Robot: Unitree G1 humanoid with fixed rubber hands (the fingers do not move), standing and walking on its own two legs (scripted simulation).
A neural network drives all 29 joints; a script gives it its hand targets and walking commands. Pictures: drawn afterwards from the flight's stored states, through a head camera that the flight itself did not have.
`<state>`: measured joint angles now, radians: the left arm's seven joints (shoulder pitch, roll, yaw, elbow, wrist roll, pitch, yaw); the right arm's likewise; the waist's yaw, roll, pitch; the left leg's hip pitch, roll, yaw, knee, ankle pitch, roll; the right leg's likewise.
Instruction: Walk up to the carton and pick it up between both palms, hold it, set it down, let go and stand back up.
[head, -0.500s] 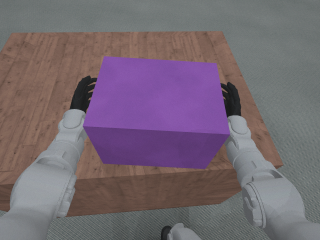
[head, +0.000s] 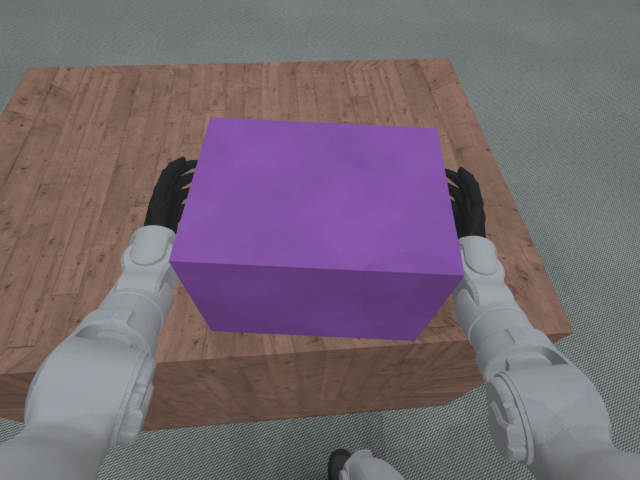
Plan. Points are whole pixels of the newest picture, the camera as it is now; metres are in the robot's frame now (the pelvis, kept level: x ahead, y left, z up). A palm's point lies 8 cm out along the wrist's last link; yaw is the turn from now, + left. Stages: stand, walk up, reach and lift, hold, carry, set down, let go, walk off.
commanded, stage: reach and lift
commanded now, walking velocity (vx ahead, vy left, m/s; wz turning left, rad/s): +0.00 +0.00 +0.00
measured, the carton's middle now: (318, 235) +0.43 -0.06 +0.01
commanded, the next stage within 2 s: none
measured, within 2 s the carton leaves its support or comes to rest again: leaves its support in 0.60 s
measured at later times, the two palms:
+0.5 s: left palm (164, 220) +0.45 +0.14 +0.05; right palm (467, 232) +0.39 -0.25 +0.04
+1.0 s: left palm (143, 240) +0.42 +0.16 +0.06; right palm (466, 249) +0.36 -0.23 +0.06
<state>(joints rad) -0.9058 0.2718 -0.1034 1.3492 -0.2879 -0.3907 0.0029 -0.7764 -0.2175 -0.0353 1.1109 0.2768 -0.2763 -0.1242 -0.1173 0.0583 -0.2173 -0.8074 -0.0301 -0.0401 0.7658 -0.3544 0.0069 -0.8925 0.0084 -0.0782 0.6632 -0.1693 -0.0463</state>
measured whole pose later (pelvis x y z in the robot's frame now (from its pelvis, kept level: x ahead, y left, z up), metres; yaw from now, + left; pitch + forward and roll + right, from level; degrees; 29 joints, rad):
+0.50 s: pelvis +0.01 +0.00 +0.01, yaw +0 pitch +21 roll +0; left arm -0.83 0.25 -0.02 1.30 -0.19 -0.43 -0.01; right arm -0.68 -0.18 -0.13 1.02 0.15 -0.29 -0.12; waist -0.12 0.06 -0.20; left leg -0.72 -0.03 -0.05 0.66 -0.32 0.01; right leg -0.80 0.01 -0.08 0.56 -0.14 -0.04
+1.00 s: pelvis +0.02 +0.01 +0.03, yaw +2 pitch +18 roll -1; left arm -0.68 0.19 -0.02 1.25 -0.18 -0.56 -0.01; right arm -0.49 -0.12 -0.25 0.91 -0.01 -0.42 -0.07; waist -0.12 0.07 -0.18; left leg -0.56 -0.05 -0.07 0.51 -0.25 0.02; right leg -0.62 0.00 -0.09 0.38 -0.07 -0.03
